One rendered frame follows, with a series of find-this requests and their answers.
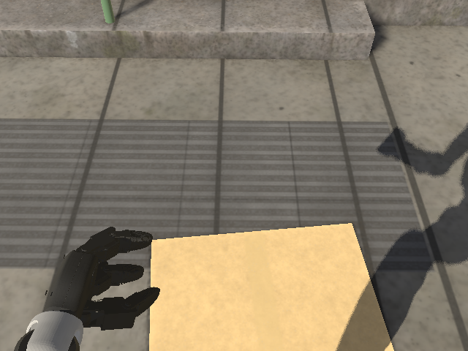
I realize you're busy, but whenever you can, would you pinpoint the robot left forearm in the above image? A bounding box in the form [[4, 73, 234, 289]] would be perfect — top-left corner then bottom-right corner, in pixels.
[[14, 311, 83, 351]]

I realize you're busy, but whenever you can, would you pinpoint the robot left hand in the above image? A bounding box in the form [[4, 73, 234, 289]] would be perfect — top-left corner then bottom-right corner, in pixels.
[[43, 227, 160, 331]]

